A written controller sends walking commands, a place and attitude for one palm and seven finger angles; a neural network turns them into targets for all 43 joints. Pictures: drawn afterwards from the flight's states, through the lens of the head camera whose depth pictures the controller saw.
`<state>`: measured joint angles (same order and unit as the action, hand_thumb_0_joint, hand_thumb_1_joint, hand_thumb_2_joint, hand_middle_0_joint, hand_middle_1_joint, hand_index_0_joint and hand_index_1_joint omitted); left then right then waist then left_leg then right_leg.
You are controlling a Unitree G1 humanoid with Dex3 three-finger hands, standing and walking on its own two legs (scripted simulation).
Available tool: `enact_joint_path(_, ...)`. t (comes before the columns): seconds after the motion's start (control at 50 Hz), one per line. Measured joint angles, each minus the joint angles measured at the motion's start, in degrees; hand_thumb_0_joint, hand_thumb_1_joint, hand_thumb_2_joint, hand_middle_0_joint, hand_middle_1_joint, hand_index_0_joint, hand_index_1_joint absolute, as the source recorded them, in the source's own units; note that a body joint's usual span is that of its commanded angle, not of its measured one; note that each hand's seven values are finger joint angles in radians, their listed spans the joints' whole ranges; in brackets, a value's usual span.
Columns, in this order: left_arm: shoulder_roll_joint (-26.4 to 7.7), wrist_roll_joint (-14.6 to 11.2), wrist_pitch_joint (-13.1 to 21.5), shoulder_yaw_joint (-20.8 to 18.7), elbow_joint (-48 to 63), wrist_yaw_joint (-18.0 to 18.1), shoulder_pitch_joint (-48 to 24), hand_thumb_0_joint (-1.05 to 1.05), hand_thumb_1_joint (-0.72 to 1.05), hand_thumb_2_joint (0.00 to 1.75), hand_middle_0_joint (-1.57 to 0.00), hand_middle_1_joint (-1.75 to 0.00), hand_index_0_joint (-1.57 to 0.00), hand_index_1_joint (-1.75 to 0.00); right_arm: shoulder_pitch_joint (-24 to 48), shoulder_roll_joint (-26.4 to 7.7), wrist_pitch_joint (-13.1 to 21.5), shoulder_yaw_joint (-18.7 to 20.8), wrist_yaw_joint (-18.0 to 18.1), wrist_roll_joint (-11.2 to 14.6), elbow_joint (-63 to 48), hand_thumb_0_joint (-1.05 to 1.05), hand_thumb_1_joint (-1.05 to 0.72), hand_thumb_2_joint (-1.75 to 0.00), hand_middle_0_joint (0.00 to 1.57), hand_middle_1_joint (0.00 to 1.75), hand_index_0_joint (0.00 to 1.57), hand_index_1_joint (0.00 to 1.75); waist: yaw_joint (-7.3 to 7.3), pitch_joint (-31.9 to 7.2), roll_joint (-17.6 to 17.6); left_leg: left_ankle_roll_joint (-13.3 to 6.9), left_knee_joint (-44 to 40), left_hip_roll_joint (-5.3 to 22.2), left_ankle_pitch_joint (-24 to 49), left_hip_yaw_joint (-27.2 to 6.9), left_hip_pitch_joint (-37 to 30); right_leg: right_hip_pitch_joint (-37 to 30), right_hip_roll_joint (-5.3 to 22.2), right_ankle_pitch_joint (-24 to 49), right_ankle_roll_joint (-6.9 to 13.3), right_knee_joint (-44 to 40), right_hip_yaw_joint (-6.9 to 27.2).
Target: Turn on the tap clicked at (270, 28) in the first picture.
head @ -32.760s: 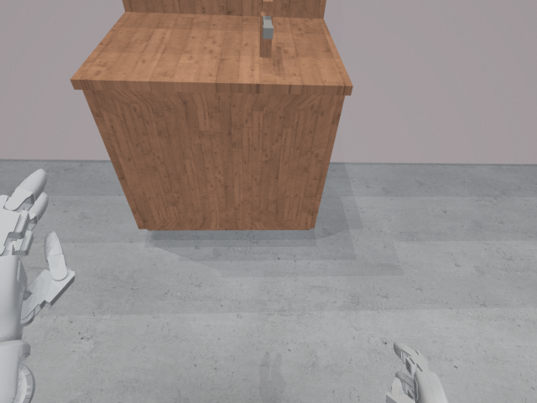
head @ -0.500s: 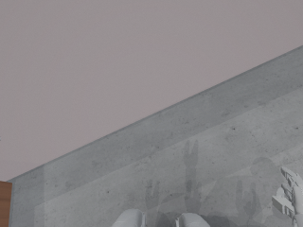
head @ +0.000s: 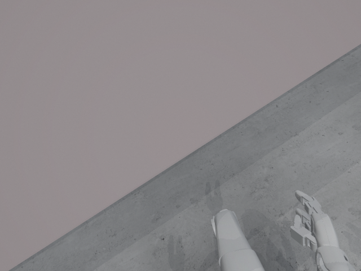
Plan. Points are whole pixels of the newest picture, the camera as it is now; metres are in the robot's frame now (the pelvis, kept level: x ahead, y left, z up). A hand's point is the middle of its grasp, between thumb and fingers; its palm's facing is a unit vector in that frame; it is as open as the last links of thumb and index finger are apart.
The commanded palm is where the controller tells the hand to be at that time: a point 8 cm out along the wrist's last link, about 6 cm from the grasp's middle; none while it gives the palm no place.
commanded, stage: bring the hand home and regain balance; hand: left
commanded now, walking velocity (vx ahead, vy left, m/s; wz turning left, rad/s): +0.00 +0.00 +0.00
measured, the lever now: out of the picture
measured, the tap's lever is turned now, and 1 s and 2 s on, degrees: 62 62 62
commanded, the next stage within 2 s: none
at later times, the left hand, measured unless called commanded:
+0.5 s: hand (341, 187) +0.18 -0.22 +0.20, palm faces +0.53 -0.71 -0.47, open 7.4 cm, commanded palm +0.12 -0.18 +0.22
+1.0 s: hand out of the picture -0.02 -0.57 +0.22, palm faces +0.55 -0.73 -0.40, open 7.4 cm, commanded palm -0.08 -0.52 +0.22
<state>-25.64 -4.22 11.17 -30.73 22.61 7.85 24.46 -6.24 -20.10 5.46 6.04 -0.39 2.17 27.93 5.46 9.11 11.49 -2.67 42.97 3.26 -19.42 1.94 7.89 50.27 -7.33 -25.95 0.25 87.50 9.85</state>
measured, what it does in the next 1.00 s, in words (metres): steps to the right: right foot, then left foot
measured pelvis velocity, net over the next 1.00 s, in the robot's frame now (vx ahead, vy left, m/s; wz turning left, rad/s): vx -0.20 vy -0.82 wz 0.14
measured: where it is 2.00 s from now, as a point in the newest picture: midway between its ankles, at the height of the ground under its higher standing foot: outside the picture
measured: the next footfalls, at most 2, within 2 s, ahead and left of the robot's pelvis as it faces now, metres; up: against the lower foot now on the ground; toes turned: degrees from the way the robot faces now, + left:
right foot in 0.06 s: +0.25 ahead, -0.25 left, +0.00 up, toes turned +8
left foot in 0.32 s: +0.08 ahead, -0.21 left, -0.01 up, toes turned +6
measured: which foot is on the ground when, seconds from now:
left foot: down 0.00-0.06, up 0.08-0.30, down 0.32-0.42, up 0.44-0.70, down 0.72-0.84, up 0.86-1.00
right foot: up 0.00-0.04, down 0.06-0.30, up 0.32-0.44, down 0.46-0.70, up 0.72-0.82, down 0.84-1.00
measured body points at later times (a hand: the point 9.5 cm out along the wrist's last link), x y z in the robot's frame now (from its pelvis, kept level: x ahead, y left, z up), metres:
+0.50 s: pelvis -0.01 -0.48 -0.01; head -0.02 -0.54 +0.44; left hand +0.15 -0.19 +0.22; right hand +0.15 -0.70 -0.13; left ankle +0.01 -0.24 -0.67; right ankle +0.04 -0.55 -0.71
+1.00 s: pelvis -0.20 -0.82 +0.02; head -0.19 -0.86 +0.47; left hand -0.06 -0.53 +0.24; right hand +0.00 -1.04 -0.09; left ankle -0.20 -0.63 -0.63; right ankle -0.05 -0.80 -0.70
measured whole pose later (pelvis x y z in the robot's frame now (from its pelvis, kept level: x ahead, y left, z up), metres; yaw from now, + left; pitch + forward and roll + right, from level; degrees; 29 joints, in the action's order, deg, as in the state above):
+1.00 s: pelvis -0.20 -0.82 +0.02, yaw +8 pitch -8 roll +7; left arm -16.3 -1.5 9.9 -18.7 26.9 6.8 22.7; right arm -9.7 -13.9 2.1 3.6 2.8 0.6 40.4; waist -1.9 7.3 -1.0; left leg 0.5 59.9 -3.7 -25.7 -2.1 22.3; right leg 20.8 -5.2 -6.8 1.0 32.7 3.6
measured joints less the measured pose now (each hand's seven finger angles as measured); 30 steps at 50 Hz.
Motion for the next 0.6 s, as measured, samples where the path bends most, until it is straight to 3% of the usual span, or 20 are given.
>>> enact_joint_path(0.04,-1.6,0.2,0.8,2.9,0.2,-2.0,-2.2,0.01,0.89,0.9,-0.21,-0.31,-0.22,-0.3,-3.1,-0.1,0.2,1.2,0.8,0.1,0.7,0.0,-0.91,-0.9,0.2,0.3,0.2,0.3,0.52,-2.6,-2.2,1.4,2.5,3.9,-10.7,-1.4,-1.5,-3.2,8.1,19.0,1.4,-17.9,4.5)
enact_joint_path(0.06,-3.6,0.1,0.6,3.1,1.6,-2.5,-2.1,0.01,0.89,0.9,-0.21,-0.31,-0.22,-0.3,-4.8,0.4,0.0,1.2,1.6,-0.1,0.8,0.0,-0.91,-0.9,0.2,0.3,0.2,0.3,0.49,-3.3,-4.2,1.5,6.2,5.9,-13.0,-2.7,-1.3,-7.1,10.8,23.3,1.3,-26.5,5.1)
enact_joint_path(0.08,-4.6,0.1,0.8,2.7,3.2,-2.7,-2.3,0.01,0.89,0.9,-0.21,-0.31,-0.22,-0.3,-5.8,0.5,-0.5,1.0,2.2,-0.3,1.2,0.0,-0.91,-0.9,0.2,0.3,0.2,0.3,-0.16,-3.6,-5.6,1.5,12.3,7.1,-13.8,-5.2,0.4,-10.0,11.2,14.1,-1.7,-27.9,3.1)
enact_joint_path(0.1,-3.4,0.2,1.2,2.5,4.9,-2.8,-3.3,0.01,0.88,0.9,-0.21,-0.31,-0.22,-0.3,-5.2,-0.4,-0.9,1.3,2.6,-0.5,2.1,0.0,-0.91,-0.9,0.2,0.3,0.2,0.3,-1.12,-2.4,-5.4,1.5,19.3,6.8,-14.5,-8.4,2.9,-9.6,9.2,7.2,-3.1,-25.3,0.8)
enact_joint_path(0.14,0.2,0.8,1.9,2.8,7.5,-2.7,-5.7,0.01,0.88,0.9,-0.21,-0.31,-0.22,-0.3,-2.3,-2.4,-2.5,2.7,2.7,-0.9,4.4,0.0,-0.91,-0.9,0.2,0.3,0.2,0.3,-1.19,2.2,-4.6,2.2,31.1,2.2,-14.4,-13.5,8.5,-9.8,6.4,7.5,-0.5,-23.6,-3.0)
enact_joint_path(0.18,2.0,1.5,2.5,2.7,9.2,-2.6,-6.9,0.01,0.88,0.9,-0.22,-0.31,-0.23,-0.3,-0.2,-3.4,-4.3,3.7,2.6,-0.7,6.1,0.0,-0.91,-0.9,0.2,0.3,0.19,0.3,-1.11,5.8,-4.1,2.7,35.3,-2.4,-10.9,-13.5,12.3,-12.2,4.7,11.3,3.2,-27.0,-6.4)
enact_joint_path(0.24,1.2,1.0,4.7,0.4,8.3,-2.0,-4.8,0.01,0.87,0.9,-0.22,-0.31,-0.23,-0.3,0.6,-1.9,-6.8,3.9,2.6,0.1,7.0,0.01,-0.92,-0.9,0.2,0.3,0.19,0.3,-0.74,7.0,-3.6,3.2,30.5,-6.5,-8.2,-9.4,15.2,-17.1,1.9,17.2,5.7,-38.1,-10.7)
enact_joint_path(0.26,0.6,0.5,5.2,-0.6,7.2,-1.8,-3.9,0.01,0.87,0.9,-0.22,-0.31,-0.23,-0.3,0.4,-0.7,-7.3,3.6,2.5,0.6,7.3,0.01,-0.92,-0.9,0.2,0.3,0.19,0.3,-0.78,6.6,-4.0,3.4,26.6,-7.4,-8.8,-7.3,14.7,-19.1,1.0,19.4,4.6,-42.7,-11.6)
enact_joint_path(0.3,-0.7,-0.6,4.8,-2.4,4.8,-1.3,-1.9,0.01,0.87,0.9,-0.22,-0.31,-0.23,-0.3,-0.7,2.5,-7.7,2.3,2.1,1.4,8.2,0.01,-0.92,-0.9,0.2,0.3,0.19,0.3,-1.34,4.6,-6.1,2.0,13.9,-7.9,-11.8,-0.5,10.8,-22.9,-0.4,22.6,-2.8,-51.4,-12.6)
enact_joint_path(0.32,-1.2,-1.2,4.1,-3.2,3.8,-1.0,-0.5,0.01,0.87,0.9,-0.22,-0.31,-0.23,-0.3,-2.1,3.6,-7.0,1.2,1.7,1.3,7.9,0.01,-0.92,-0.9,0.2,0.3,0.19,0.3,-1.73,2.4,-6.4,-1.6,4.1,-6.6,-14.2,3.1,7.8,-21.7,-1.9,20.0,-8.2,-49.1,-13.5)
enact_joint_path(0.34,-1.4,-1.2,3.3,-3.3,2.3,-0.7,0.3,0.01,0.88,0.9,-0.22,-0.31,-0.23,-0.3,-3.8,4.2,-5.8,0.3,1.5,0.3,6.9,0.01,-0.91,-0.9,0.2,0.3,0.19,0.3,-1.71,-0.2,-5.7,-4.1,-0.4,-4.7,-8.1,2.8,8.2,-17.1,-4.0,13.6,-9.4,-34.5,-12.8)
enact_joint_path(0.36,-1.1,-0.5,2.0,-2.6,0.5,-0.3,0.3,0.01,0.88,0.9,-0.22,-0.31,-0.22,-0.3,-5.4,4.9,-4.8,-0.3,1.7,-0.6,6.1,0.01,-0.91,-0.9,0.2,0.3,0.19,0.3,-2.04,-1.8,-5.7,-2.9,-0.9,-3.1,-2.5,2.5,9.0,-13.6,-4.7,8.7,-2.4,-17.6,-11.2)
enact_joint_path(0.38,0.1,0.0,1.1,-1.1,-1.5,-0.4,0.0,0.01,0.88,0.9,-0.21,-0.31,-0.22,-0.3,-6.5,5.2,-4.2,-0.8,1.6,-0.8,6.2,0.01,-0.91,-0.9,0.2,0.3,0.19,0.3,-2.48,-3.3,-5.6,-0.9,-1.3,-2.0,0.1,2.0,9.4,-12.9,-3.9,7.4,2.1,-7.4,-9.5)
enact_joint_path(0.4,2.0,-0.2,0.9,0.8,-3.4,-0.7,-0.2,0.01,0.88,0.9,-0.21,-0.31,-0.22,-0.3,-7.6,5.1,-3.9,-1.2,1.7,-0.6,6.4,0.01,-0.91,-0.9,0.2,0.3,0.2,0.3,-2.72,-5.1,-4.9,-0.3,-1.7,-0.9,1.3,0.9,10.3,-14.1,-2.0,5.0,2.7,-5.8,-7.6)
enact_joint_path(0.42,3.9,-0.2,0.6,2.7,-4.5,-0.8,-0.3,0.01,0.88,0.9,-0.21,-0.31,-0.22,-0.3,-8.8,4.9,-3.3,-1.6,2.0,-0.5,6.4,0.01,-0.91,-0.9,0.2,0.3,0.2,0.3,-2.97,-6.6,-4.0,-0.1,-1.6,0.5,1.9,-0.3,11.7,-17.2,0.7,3.4,2.4,-12.2,-5.6)
enact_joint_path(0.46,4.1,0.9,-0.8,5.1,-2.5,-0.5,0.2,0.01,0.89,0.9,-0.2,-0.31,-0.21,-0.3,-10.3,6.0,-2.0,-3.0,2.5,-0.7,6.6,0.01,-0.91,-0.9,0.2,0.3,0.2,0.3,-4.06,-8.3,-6.3,0.5,3.6,1.7,-2.0,-2.6,15.2,-25.8,6.4,6.6,2.2,-34.4,-2.3)
enact_joint_path(0.48,4.4,1.6,-1.0,6.0,-1.2,-0.5,-0.7,0.01,0.89,0.9,-0.2,-0.31,-0.21,-0.3,-9.7,6.5,-1.5,-3.7,2.7,-1.1,7.6,0.01,-0.91,-0.9,0.2,0.3,0.2,0.3,-4.91,-8.0,-7.6,1.0,8.6,1.6,-5.0,-4.9,17.3,-26.2,5.7,-0.5,2.4,-36.1,-3.2)
enact_joint_path(0.5,6.1,2.3,-1.0,7.7,-0.7,-0.7,-2.5,0.01,0.89,0.9,-0.2,-0.31,-0.21,-0.3,-8.5,6.3,-1.3,-3.9,2.9,-1.4,9.1,0.01,-0.91,-0.9,0.2,0.3,0.2,0.3,-5.12,-6.6,-7.5,1.7,13.5,1.2,-6.6,-7.4,18.6,-25.6,4.3,-1.4,3.3,-35.3,-5.1)
enact_joint_path(0.56,10.7,3.0,-1.4,13.0,2.0,-0.6,-4.8,0.02,0.88,0.9,-0.21,-0.31,-0.22,-0.3,-5.4,5.2,-1.5,-3.7,3.0,-1.4,11.5,0.01,-0.91,-0.9,0.2,0.3,0.2,0.3,-5.31,-2.8,-8.0,2.8,21.9,-2.6,-5.3,-8.9,18.3,-27.9,2.6,8.2,6.2,-41.0,-8.6)
enact_joint_path(0.6,10.0,3.1,0.2,13.3,4.2,-0.5,-2.6,0.02,0.88,0.9,-0.21,-0.31,-0.22,-0.3,-3.9,5.4,-2.1,-3.6,3.1,-1.2,11.2,0.01,-0.91,-0.9,0.2,0.3,0.2,0.3,-4.6,-2.8,-9.2,3.2,21.2,-4.8,-3.8,-6.8,16.5,-29.9,1.8,13.6,7.6,-48.5,-9.2)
